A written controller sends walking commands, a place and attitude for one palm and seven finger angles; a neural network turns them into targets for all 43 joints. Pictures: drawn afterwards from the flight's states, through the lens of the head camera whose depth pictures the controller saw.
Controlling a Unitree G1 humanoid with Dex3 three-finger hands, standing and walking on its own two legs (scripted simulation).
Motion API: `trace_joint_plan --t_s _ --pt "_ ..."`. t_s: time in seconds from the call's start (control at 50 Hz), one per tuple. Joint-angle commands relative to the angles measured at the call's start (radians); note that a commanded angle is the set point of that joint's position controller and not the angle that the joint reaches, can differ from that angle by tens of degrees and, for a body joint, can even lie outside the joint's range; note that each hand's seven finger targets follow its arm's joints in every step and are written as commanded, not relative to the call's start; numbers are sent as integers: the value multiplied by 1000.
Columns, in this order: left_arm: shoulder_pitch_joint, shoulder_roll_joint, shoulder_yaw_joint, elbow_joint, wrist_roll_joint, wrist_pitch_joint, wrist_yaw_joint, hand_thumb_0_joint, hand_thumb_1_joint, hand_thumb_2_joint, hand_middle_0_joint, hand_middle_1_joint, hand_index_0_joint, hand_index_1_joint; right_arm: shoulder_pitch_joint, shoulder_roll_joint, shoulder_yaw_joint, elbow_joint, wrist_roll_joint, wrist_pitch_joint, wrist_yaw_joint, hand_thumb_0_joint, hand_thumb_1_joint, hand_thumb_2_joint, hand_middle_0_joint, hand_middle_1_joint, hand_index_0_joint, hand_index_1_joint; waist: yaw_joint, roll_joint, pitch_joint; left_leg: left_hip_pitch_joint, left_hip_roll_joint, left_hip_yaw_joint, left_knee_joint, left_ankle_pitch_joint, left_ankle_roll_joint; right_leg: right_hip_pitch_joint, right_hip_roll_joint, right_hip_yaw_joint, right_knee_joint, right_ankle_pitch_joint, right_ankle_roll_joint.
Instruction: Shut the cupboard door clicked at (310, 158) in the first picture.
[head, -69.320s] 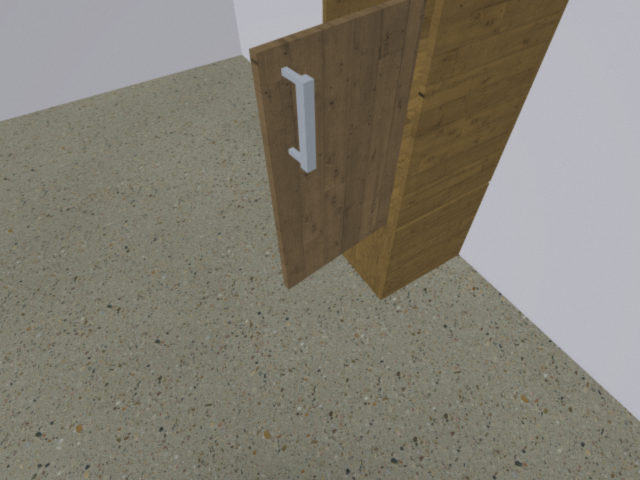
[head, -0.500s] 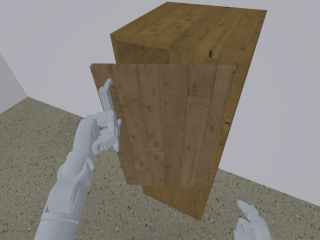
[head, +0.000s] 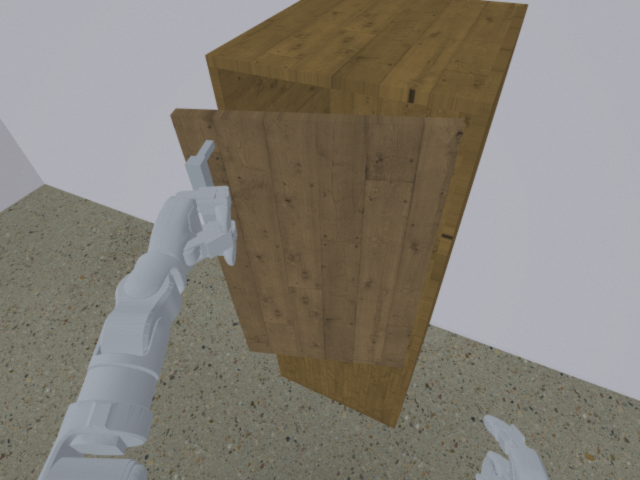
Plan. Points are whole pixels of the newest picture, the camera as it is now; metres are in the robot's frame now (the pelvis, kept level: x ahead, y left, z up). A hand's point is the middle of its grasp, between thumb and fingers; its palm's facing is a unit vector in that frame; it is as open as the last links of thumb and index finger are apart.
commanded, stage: push the door shut along its arc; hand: left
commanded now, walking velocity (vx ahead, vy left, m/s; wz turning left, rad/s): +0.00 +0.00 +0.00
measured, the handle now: (215, 201) +0.44 +0.17 +0.14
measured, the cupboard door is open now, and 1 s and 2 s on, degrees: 18 0 0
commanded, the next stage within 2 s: pull the fist back off the door in 1.22 s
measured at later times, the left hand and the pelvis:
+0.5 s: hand (259, 203) +0.43 +0.11 +0.14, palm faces -0.25 -0.97 -0.03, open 3.1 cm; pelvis +0.00 +0.01 +0.00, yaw -1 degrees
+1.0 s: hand (290, 179) +0.48 +0.07 +0.14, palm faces -0.37 -0.93 -0.02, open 3.1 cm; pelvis +0.01 +0.01 -0.01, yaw -2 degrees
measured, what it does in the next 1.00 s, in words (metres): stands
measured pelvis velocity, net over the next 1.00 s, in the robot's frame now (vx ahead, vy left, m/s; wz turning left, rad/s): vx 0.01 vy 0.01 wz -0.04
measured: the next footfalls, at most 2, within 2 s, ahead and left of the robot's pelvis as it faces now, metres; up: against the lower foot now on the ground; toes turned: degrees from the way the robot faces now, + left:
none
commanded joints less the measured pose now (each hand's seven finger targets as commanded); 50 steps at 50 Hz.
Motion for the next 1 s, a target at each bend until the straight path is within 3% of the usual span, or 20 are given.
trace_joint_plan --t_s 0.0,0.1,0.16,0.2,0.24,0.26,0.28,0.32,0.36,0.46,0.5,0.56,0.66,0.7,0.78,0.82,0.86,0.9,0.96,0.98 --pt "-511 91 3 -152 -19 -97 -32 0 900 900 -1300 -1500 -1300 -1500 -99 -103 -42 -147 3 -58 -3 0 -900 -900 200 300 200 300 -45 -72 -232 100 -3 -38 -42 178 26 -12 -29 76 -84 237 35" --pt "-593 129 30 -72 -19 -139 -45 0 900 900 -1300 -1500 -1300 -1500 -79 -110 -45 -135 -1 -60 -1 0 -900 -900 200 300 200 300 -43 -66 -274 90 -4 -37 -41 183 26 -1 -31 80 -72 243 34" --pt "-629 174 62 4 -19 -161 -50 0 900 900 -1300 -1500 -1300 -1500 -63 -120 -48 -122 -3 -57 -1 0 -900 -900 200 300 200 300 -45 -79 -253 70 -2 -36 -41 170 27 -2 -33 86 -77 233 35" --pt "-675 136 29 43 -22 -177 -62 0 900 900 -1300 -1500 -1300 -1500 -56 -116 -45 -119 1 -61 1 0 -900 -900 200 300 200 300 -57 -73 -254 70 0 -39 -40 164 27 -30 -28 81 -71 222 32" --pt "-725 139 28 93 -20 -193 -71 0 900 900 -1300 -1500 -1300 -1500 -37 -119 -48 -108 -1 -65 2 0 -900 -900 200 300 200 300 -68 -81 -262 68 -2 -40 -34 162 29 -43 -25 83 -67 223 33" --pt "-705 183 65 117 -21 -201 -73 0 900 900 -1300 -1500 -1300 -1500 -29 -128 -52 -105 -2 -63 1 0 -900 -900 200 300 200 300 -55 -83 -273 63 -1 -43 -35 167 28 -24 -27 83 -65 224 31" --pt "-740 154 37 128 -25 -208 -83 0 900 900 -1300 -1500 -1300 -1500 -29 -125 -49 -108 -1 -66 3 0 -900 -900 200 300 200 300 -70 -90 -278 60 -2 -41 -33 175 31 -29 -27 83 -59 242 33" --pt "-741 178 60 174 -24 -223 -99 0 900 900 -1300 -1500 -1300 -1500 -15 -130 -52 -102 -2 -67 4 0 -900 -900 200 300 200 300 -62 -79 -298 52 -3 -37 -26 187 29 -20 -26 85 -49 263 30" --pt "-813 156 31 199 -23 -238 -110 0 900 900 -1300 -1500 -1300 -1500 4 -133 -56 -93 -3 -69 5 0 -900 -900 200 300 200 300 -84 -77 -297 70 -3 -41 -19 192 31 -52 -24 77 -45 261 32" --pt "-874 247 105 328 -18 -270 -124 0 900 900 -1300 -1500 -1300 -1500 46 -146 -59 -76 -8 -69 4 0 -900 -900 200 300 200 300 -83 -91 -306 16 -3 -40 -10 176 32 -50 -22 84 -31 251 32" --pt "-949 195 57 345 -13 -290 -131 0 900 900 -1300 -1500 -1300 -1500 54 -143 -59 -70 -8 -75 7 0 -900 -900 200 300 200 300 -105 -63 -323 32 -3 -40 -3 180 32 -83 -21 83 -22 257 32" --pt "-981 187 44 413 -8 -307 -145 0 900 900 -1300 -1500 -1300 -1500 90 -152 -64 -54 -13 -78 9 0 -900 -900 200 300 200 300 -117 -57 -332 48 -3 -51 8 207 28 -113 -17 70 -8 264 28" --pt "-1017 205 70 463 -12 -331 -162 0 900 900 -1300 -1500 -1300 -1500 125 -164 -73 -46 -20 -83 14 0 -900 -900 200 300 200 300 -120 -72 -386 65 1 -56 25 260 26 -128 -10 66 15 303 28" --pt "-1022 261 119 486 -9 -338 -167 0 900 900 -1300 -1500 -1300 -1500 138 -168 -76 -39 -23 -82 15 0 -900 -900 200 300 200 300 -113 -85 -395 37 3 -48 29 253 26 -109 -10 75 18 315 30" --pt "-1058 259 113 537 2 -346 -168 0 900 900 -1300 -1500 -1300 -1500 159 -171 -77 -36 -25 -76 18 0 -900 -900 200 300 200 300 -128 -98 -367 -4 3 -44 32 244 28 -125 -8 75 22 318 34" --pt "-1054 282 133 531 9 -351 -174 0 900 900 -1300 -1500 -1300 -1500 169 -172 -81 -40 -27 -74 21 0 -900 -900 200 300 200 300 -119 -60 -404 -2 0 -35 42 264 27 -108 -9 85 29 348 33" --pt "-1058 317 155 539 13 -356 -180 0 900 900 -1300 -1500 -1300 -1500 184 -177 -85 -39 -30 -67 18 0 -900 -900 200 300 200 300 -117 -74 -432 -1 -2 -34 49 294 29 -85 -7 80 40 378 33" --pt "-1085 283 127 517 11 -360 -196 0 900 900 -1300 -1500 -1300 -1500 180 -172 -88 -39 -29 -69 20 0 -900 -900 200 300 200 300 -126 -46 -437 24 1 -32 54 300 28 -110 -5 82 34 387 36" --pt "-1107 277 118 532 2 -355 -213 0 900 900 -1300 -1500 -1300 -1500 198 -179 -93 -30 -31 -62 14 0 -900 -900 200 300 200 300 -138 -81 -441 23 0 -30 59 319 32 -107 -1 75 35 401 37" --pt "-1129 265 100 523 5 -355 -220 0 900 900 -1300 -1500 -1300 -1500 190 -177 -91 -29 -29 -63 14 0 -900 -900 200 300 200 300 -142 -35 -431 37 0 -33 60 318 29 -139 0 76 35 394 35"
